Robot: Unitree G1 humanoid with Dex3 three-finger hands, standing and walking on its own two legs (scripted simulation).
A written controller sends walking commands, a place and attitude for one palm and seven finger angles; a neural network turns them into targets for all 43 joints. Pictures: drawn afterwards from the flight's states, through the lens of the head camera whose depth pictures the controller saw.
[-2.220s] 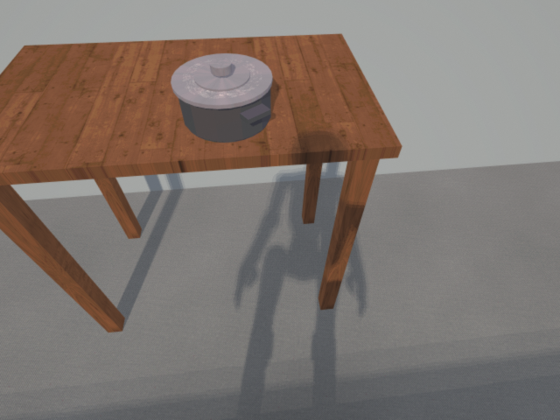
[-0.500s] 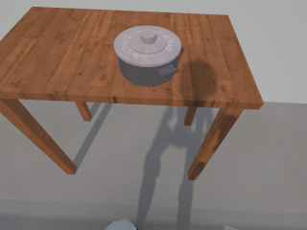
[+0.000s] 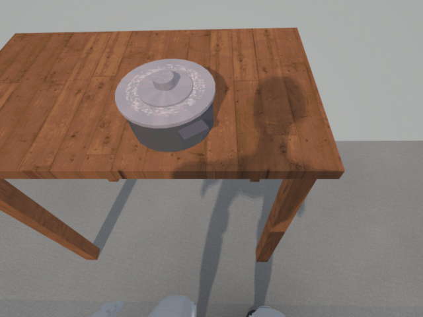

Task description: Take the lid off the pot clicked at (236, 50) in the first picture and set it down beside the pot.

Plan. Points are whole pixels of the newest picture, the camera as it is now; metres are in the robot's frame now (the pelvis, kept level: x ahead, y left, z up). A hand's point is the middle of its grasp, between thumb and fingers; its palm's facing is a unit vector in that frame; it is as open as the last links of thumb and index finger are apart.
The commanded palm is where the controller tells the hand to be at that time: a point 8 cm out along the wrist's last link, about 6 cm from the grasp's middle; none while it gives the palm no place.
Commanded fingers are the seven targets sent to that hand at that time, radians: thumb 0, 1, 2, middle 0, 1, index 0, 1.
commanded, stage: come to a stop and stand still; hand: left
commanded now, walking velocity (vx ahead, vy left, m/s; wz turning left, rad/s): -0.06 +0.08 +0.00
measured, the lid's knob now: (163, 79) +0.50 +0.12 +0.16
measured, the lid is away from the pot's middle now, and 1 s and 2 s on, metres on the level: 0.00 0.00 0.00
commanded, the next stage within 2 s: look again from close up in 0.70 s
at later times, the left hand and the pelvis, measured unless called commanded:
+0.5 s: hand out of the picture -0.01 +0.28 -0.16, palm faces +0.00 -0.96 -0.28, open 7.4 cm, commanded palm none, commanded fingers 0.00 0.90 0.90 -0.20 -0.30 -0.20 -0.30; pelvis -0.03 +0.07 -0.01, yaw -3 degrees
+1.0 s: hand out of the picture +0.05 +0.23 -0.16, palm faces -0.03 -0.98 -0.22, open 7.3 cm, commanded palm none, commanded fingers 0.00 0.90 0.90 -0.20 -0.30 -0.20 -0.30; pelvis +0.00 +0.06 +0.01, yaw -3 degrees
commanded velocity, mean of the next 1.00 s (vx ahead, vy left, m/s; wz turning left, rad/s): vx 0.04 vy -0.06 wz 0.00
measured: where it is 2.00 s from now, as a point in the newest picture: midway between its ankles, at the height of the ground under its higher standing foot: outside the picture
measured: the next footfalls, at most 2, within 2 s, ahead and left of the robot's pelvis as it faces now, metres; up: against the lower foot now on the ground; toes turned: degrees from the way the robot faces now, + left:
left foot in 0.20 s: +0.01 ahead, +0.17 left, +0.00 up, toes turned -3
right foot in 0.54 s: -0.01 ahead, -0.02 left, +0.00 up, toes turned -3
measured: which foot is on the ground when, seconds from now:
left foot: up 0.00-0.18, down 0.20-1.00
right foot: down 0.00-0.20, up 0.22-0.52, down 0.54-1.00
